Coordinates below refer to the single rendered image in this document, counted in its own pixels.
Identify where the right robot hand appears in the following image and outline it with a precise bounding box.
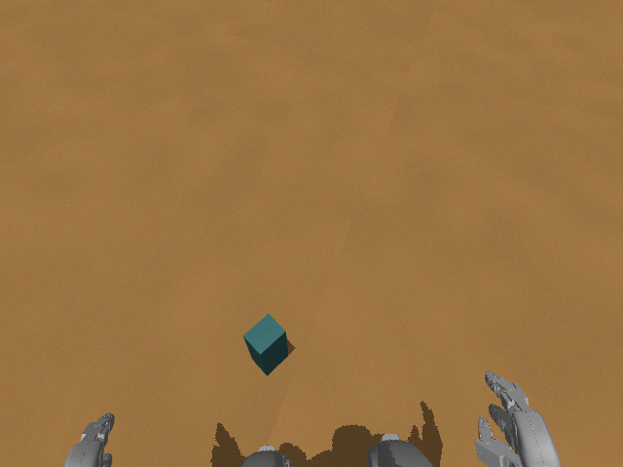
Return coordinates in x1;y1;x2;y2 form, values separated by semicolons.
475;372;562;467

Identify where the carton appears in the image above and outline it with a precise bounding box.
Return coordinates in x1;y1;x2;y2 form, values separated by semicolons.
243;314;288;376

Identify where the left robot hand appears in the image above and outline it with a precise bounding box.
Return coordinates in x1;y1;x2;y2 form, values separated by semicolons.
63;413;115;467

